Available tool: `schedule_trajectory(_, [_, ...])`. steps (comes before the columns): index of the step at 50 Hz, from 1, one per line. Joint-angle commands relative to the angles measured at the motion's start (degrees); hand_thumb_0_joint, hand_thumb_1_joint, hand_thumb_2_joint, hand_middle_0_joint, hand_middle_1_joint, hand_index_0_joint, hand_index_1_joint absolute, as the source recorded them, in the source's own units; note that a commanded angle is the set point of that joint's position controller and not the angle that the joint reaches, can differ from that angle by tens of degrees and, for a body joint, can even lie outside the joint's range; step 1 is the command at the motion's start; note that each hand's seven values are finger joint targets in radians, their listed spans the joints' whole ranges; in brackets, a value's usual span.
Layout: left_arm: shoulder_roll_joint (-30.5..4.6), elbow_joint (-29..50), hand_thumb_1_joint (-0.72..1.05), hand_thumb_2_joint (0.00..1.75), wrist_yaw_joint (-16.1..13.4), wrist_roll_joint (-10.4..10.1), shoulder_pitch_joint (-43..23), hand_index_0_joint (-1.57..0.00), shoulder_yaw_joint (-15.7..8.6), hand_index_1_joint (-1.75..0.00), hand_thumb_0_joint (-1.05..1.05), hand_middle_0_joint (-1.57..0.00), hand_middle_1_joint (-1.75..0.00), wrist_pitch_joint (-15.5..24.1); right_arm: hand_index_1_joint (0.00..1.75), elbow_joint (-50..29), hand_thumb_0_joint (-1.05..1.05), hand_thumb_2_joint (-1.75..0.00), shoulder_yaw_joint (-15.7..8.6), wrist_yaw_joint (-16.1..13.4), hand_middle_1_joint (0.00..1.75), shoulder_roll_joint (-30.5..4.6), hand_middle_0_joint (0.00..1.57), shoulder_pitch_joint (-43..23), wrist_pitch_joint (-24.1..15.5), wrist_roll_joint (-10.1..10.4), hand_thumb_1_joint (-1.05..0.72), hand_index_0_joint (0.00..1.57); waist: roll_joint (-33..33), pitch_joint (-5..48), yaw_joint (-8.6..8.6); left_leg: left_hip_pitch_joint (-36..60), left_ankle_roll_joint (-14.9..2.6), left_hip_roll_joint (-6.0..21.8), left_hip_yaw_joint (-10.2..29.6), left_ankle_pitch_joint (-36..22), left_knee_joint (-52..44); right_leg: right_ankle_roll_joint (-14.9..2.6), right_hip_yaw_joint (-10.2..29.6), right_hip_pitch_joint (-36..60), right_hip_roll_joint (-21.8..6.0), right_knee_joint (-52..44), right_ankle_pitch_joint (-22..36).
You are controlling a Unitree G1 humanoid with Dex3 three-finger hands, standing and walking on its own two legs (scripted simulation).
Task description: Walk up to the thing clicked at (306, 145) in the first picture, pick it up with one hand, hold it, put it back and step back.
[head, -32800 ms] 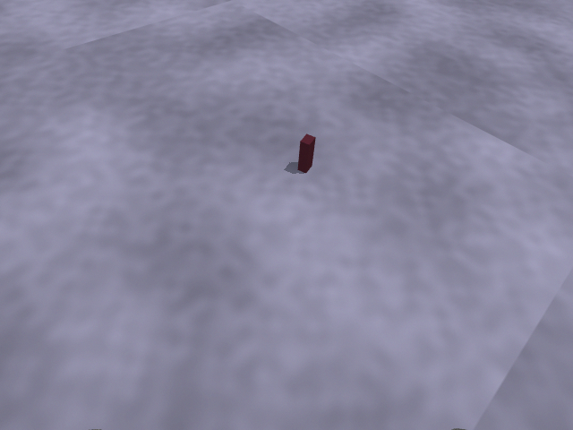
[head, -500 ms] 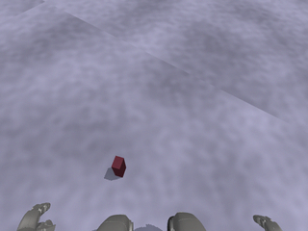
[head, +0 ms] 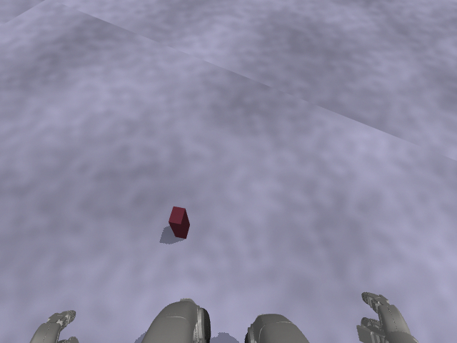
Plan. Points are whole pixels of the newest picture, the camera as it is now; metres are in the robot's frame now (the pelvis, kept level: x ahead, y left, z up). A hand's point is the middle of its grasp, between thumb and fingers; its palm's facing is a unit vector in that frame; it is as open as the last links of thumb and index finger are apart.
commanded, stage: step back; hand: left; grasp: from the side
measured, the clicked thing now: (180, 223) +0.52 +0.18 -0.66
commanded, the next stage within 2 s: none
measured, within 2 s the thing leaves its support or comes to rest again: neither
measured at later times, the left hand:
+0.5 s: hand out of the picture -0.03 +0.28 -0.14, palm faces +0.06 -0.95 -0.32, open 7.4 cm
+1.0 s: hand out of the picture -0.19 +0.24 -0.12, palm faces +0.02 -0.91 -0.42, open 7.4 cm
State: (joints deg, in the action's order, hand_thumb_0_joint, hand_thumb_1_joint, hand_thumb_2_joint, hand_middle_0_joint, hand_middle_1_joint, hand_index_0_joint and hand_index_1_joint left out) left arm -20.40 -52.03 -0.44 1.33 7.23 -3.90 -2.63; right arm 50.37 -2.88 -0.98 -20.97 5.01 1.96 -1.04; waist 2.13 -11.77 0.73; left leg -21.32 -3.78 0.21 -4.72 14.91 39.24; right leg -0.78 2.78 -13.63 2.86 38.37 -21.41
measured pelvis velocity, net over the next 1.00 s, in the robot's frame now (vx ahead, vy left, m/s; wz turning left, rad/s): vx -0.29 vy -0.03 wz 0.02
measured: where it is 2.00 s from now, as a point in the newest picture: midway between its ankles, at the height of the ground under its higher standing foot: outside the picture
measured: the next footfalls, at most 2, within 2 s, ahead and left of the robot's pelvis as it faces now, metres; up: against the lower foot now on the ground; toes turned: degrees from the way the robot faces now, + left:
left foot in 0.34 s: -0.09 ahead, +0.12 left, +0.00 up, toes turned +1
right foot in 0.76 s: -0.20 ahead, -0.14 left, +0.00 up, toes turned +2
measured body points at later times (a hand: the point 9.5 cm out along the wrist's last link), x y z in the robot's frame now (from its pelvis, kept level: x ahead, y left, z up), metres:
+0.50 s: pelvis -0.13 +0.01 +0.02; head -0.08 +0.05 +0.46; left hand -0.03 +0.32 -0.12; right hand -0.03 -0.29 -0.08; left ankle -0.13 +0.12 -0.72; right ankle -0.13 -0.14 -0.64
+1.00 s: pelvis -0.29 -0.03 +0.01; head -0.25 -0.05 +0.46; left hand -0.19 +0.29 -0.09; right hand -0.20 -0.35 -0.12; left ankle -0.33 +0.11 -0.65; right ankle -0.24 -0.14 -0.72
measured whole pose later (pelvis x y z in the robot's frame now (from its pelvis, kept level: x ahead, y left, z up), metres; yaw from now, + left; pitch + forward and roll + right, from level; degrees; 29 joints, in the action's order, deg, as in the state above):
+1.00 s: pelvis -0.29 -0.03 +0.01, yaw +1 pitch -1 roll +2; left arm -20.1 -45.5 0.3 2.8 9.8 -4.4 -3.6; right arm 49.6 -3.0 -2.1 -23.6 12.4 2.1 -0.3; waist 1.1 -7.1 -0.7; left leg -24.3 0.7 -5.7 6.3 27.3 62.7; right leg -0.9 1.4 -19.6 -1.0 35.3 -14.6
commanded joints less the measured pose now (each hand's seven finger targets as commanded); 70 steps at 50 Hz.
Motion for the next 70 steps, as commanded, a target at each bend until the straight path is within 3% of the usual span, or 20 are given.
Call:
schedule_trajectory(1, [-18.73,5.31,0.9,0.9,-0.09,0.43,3.15,-0.2,-5.15,-0.3,0.0,-0.2,-0.3,1.38,0.3,-5.16,0.0,-0.9,-3.2,-0.56,0.3,-11.02,0.2,-2.56,-0.64,0.86,-0.9,0.2,-17.99,10.73,-2.94,-3.08,3.41,-4.52,5.37,11.45,9.75,-14.96,25.37,-2.32,-20.58,-20.35,13.81])
schedule_trajectory(2, [-19.93,8.33,0.9,0.9,-0.26,1.23,-1.14,-0.2,-5.28,-0.3,0.0,-0.2,-0.3,1.71,0.3,-4.38,0.0,-0.9,-3.62,-0.74,0.3,-12.05,0.2,-0.68,-0.22,0.6,-0.9,0.2,-19.37,8.5,-2.69,0.03,4.26,-5.57,9.84,20.58,22.38,-18.87,30.87,-9.88,-25.81,-22.16,14.86])
schedule_trajectory(7, [-13.41,10.36,0.9,0.9,-1.0,0.61,-4.39,-0.2,-4.17,-0.3,0.0,-0.2,-0.3,1.84,0.3,-1.57,0.0,-0.9,-2.52,-0.47,0.3,-11.63,0.2,5.35,-0.59,1.11,-0.9,0.2,-9.1,9.41,-0.09,-3.47,4.67,-8.74,13.16,12.14,29.11,-10.95,11.28,-3.51,-13.66,-15.93,25.66])
schedule_trajectory(13, [-13.24,11.48,0.9,0.9,-1.16,0.9,1.94,-0.2,-4.03,-0.3,0.0,-0.2,-0.3,0.84,0.3,-3.88,0.0,-0.9,-1.75,-1.0,0.3,-10.49,0.2,5.76,-1.74,0.82,-0.9,0.2,-13.51,16.73,-3.02,-3.42,4.89,-1.63,8.42,14.34,0.84,-10.75,10.11,15.27,-15.05,-8.22,34.83])
schedule_trajectory(16, [-14.36,12.19,0.9,0.9,-0.56,-0.24,0.38,-0.2,-3.74,-0.3,0.0,-0.2,-0.3,-0.53,0.3,-2.06,0.0,-0.9,-2.81,-1.0,0.3,-10.11,0.2,10.24,-2.27,-0.16,-0.9,0.2,-11.91,17.56,-0.23,7.39,4.16,-2.33,3.92,-4.8,-19.99,-7.42,7.0,10.64,-12.31,-1.47,32.55])
schedule_trajectory(18, [-10.32,13.51,0.9,0.9,-0.11,-0.79,1.67,-0.2,-2.83,-0.3,0.0,-0.2,-0.3,-0.94,0.3,-2.81,0.0,-0.9,-4.61,-0.99,0.3,-16.62,0.2,9.07,-2.49,-1.75,-0.9,0.2,2.85,17.45,-1.3,17.13,-0.26,12.03,23.41,-15.93,-19.79,-2.21,3.11,-7.52,-4.17,5.89,9.78])
schedule_trajectory(20, [-13.01,14.1,0.9,0.9,-1.31,0.3,-5.55,-0.2,-4.06,-0.3,0.0,-0.2,-0.3,-0.57,0.3,-4.96,0.0,-0.9,-5.8,-0.64,0.3,-22.99,0.2,4.03,-2.41,-1.38,-0.9,0.2,13.06,11.42,2.93,2.36,-14.14,24.93,37.44,-19.5,-22.16,0.43,8.02,-10.05,1.29,25.25,-15.41])
schedule_trajectory(24, [-12.36,10.33,0.9,0.9,-0.68,-1.0,3.49,-0.2,-4.16,-0.3,0.0,-0.2,-0.3,-0.59,0.3,-6.14,0.0,-0.9,-3.49,-1.39,0.3,-14.25,0.2,-0.57,-2.79,-1.17,-0.9,0.2,4.3,11.08,-3.55,13.31,-6.53,12.09,15.84,-32.18,-13.88,-0.44,9.43,-17.36,3.94,33.75,-6.48])
schedule_trajectory(31, [-10.88,11.44,0.9,0.9,-0.65,-0.25,2.04,-0.2,-3.74,-0.3,0.0,-0.2,-0.3,0.16,0.3,-6.51,0.0,-0.9,-4.31,-1.71,0.3,-14.89,0.2,6.52,-2.34,-0.51,-0.9,0.2,6.72,14.94,1.81,23.61,-10.61,14.81,17.62,-31.65,-10.31,3.19,5.19,-15.57,0.29,15.87,-8.11])
schedule_trajectory(36, [-10.97,7.8,0.9,0.9,0.19,0.18,8.67,-0.2,-4.07,-0.3,0.0,-0.2,-0.3,0.6,0.3,-8.92,0.0,-0.9,-4.66,-1.06,0.3,-17.04,0.2,1.2,-1.27,-0.42,-0.9,0.2,9.46,17.88,-1.49,12.17,-7.7,13.97,16.52,-19.96,-7.89,0.67,-0.39,-0.41,-2.32,-6.23,1.19])
schedule_trajectory(38, [-12.56,5.88,0.9,0.9,0.35,0.91,11.54,-0.2,-4.7,-0.3,0.0,-0.2,-0.3,0.99,0.3,-9.1,0.0,-0.9,-4.03,-0.81,0.3,-15.51,0.2,0.1,-0.65,0.38,-0.9,0.2,5.44,18.19,-3.14,2.91,-2.72,9.86,14.17,-10.86,-4.84,-1.76,0.55,8.0,-2.83,-12.72,9.6])
schedule_trajectory(40, [-21.22,9.12,0.9,0.9,0.78,1.05,5.53,-0.2,-6.62,-0.3,0.0,-0.2,-0.3,0.71,0.3,-9.94,0.0,-0.9,-3.18,-1.63,0.3,-11.24,0.2,-0.02,-0.42,0.89,-0.9,0.2,-17.56,12.44,-3.71,-7.99,3.73,-5.92,7.72,18.35,16.38,-13.11,24.78,-3.48,-21.77,-21.37,3.73])
schedule_trajectory(41, [-23.24,11.6,0.9,0.9,0.44,1.63,0.04,-0.2,-6.71,-0.3,0.0,-0.2,-0.3,0.81,0.3,-8.86,0.0,-0.9,-4.23,-2.05,0.3,-13.79,0.2,1.1,-0.18,0.74,-0.9,0.2,-20.17,9.04,-3.28,-2.47,4.41,-3.79,11.68,21.27,26.99,-17.41,30.97,-15.96,-27.37,-24.2,1.85])
schedule_trajectory(45, [-14.25,12.63,0.9,0.9,-0.21,1.24,-5.65,-0.2,-5.02,-0.3,0.0,-0.2,-0.3,0.81,0.3,-4.86,0.0,-0.9,-3.1,-1.27,0.3,-12.31,0.2,6.77,-0.78,1.08,-0.9,0.2,-11.4,7.75,0.35,-4.72,4.1,-7.47,12.44,11.05,30.63,-8.99,8.09,-9.2,-12.83,-16.31,12.9])
schedule_trajectory(52, [-13.26,13.86,0.9,0.9,-1.2,1.6,0.77,-0.2,-4.71,-0.3,0.0,-0.2,-0.3,0.0,0.3,-5.56,0.0,-0.9,-2.37,-1.79,0.3,-10.65,0.2,8.99,-2.32,-0.11,-0.9,0.2,-15.83,14.91,-2.85,-4.43,4.33,-0.81,7.41,15.23,1.59,-11.11,9.61,11.95,-16.7,-8.37,30.07])
schedule_trajectory(55, [-13.02,14.73,0.9,0.9,-0.53,0.08,-0.79,-0.2,-3.7,-0.3,0.0,-0.2,-0.3,-1.55,0.3,-2.85,0.0,-0.9,-3.29,-1.68,0.3,-11.43,0.2,13.88,-2.77,-1.05,-0.9,0.2,-10.3,16.94,-0.44,7.84,3.6,-1.93,4.76,-6.25,-18.89,-6.42,5.76,5.01,-12.59,1.11,24.69])
schedule_trajectory(57, [-8.61,15.42,0.9,0.9,-0.3,-0.23,1.37,-0.2,-2.76,-0.3,0.0,-0.2,-0.3,-1.94,0.3,-4.23,0.0,-0.9,-5.26,-1.5,0.3,-20.38,0.2,10.01,-2.55,-2.46,-0.9,0.2,11.53,14.47,-2.44,16.39,-4.14,17.94,32.88,-17.08,-20.28,-0.97,-1.06,-20.0,1.4,17.17,-11.2])
schedule_trajectory(59, [-14.81,15.03,0.9,0.9,-1.15,0.85,-3.73,-0.2,-4.59,-0.3,0.0,-0.2,-0.3,-1.96,0.3,-6.51,0.0,-0.9,-6.0,-1.9,0.3,-23.19,0.2,4.55,-3.08,-1.88,-0.9,0.2,10.17,10.32,0.31,-1.41,-14.34,26.77,38.99,-17.02,-21.47,0.15,10.09,-11.89,-1.13,33.27,-14.43])
schedule_trajectory(62, [-13.04,11.64,0.9,0.9,-0.26,-0.46,1.93,-0.2,-4.62,-0.3,0.0,-0.2,-0.3,-2.2,0.3,-7.2,0.0,-0.9,-3.64,-2.41,0.3,-15.3,0.2,0.94,-3.3,-1.86,-0.9,0.2,2.25,10.81,-4.02,5.95,-6.65,12.86,16.55,-26.33,-14.69,-0.02,10.54,-16.69,3.44,38.57,-5.61])
schedule_trajectory(70, [-11.71,10.7,0.9,0.9,0.28,0.1,2.1,-0.2,-3.2,-0.3,0.0,-0.2,-0.3,0.46,0.3,-6.52,0.0,-0.9,-4.5,-1.79,0.3,-16.07,0.2,6.11,-2.76,-1.35,-0.9,0.2,9.48,16.84,0.71,18.19,-9.48,14.58,15.06,-17.33,-9.93,2.58,2.77,-11.08,-3.53,8.25,-7.36])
